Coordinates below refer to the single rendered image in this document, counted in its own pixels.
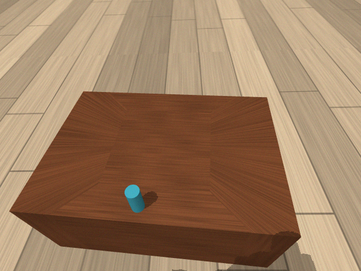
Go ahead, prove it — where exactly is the can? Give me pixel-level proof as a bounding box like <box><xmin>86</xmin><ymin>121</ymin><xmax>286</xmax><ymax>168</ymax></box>
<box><xmin>125</xmin><ymin>185</ymin><xmax>145</xmax><ymax>213</ymax></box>

